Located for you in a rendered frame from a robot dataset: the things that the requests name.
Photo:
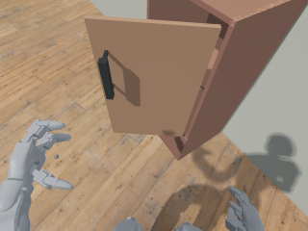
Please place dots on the cupboard door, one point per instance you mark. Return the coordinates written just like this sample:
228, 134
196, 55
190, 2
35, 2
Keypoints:
157, 68

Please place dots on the left robot forearm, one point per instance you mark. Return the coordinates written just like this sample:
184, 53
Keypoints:
15, 203

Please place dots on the right robot hand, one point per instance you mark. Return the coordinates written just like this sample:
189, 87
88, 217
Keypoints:
248, 218

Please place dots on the left robot thigh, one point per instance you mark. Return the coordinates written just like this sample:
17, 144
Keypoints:
128, 225

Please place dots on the robot right shin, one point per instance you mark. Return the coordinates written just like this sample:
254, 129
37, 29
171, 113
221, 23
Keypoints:
186, 223

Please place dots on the left robot hand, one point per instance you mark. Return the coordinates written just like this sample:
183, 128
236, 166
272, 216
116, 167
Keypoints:
26, 154

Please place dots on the handle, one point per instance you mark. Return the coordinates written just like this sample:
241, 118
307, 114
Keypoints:
105, 73

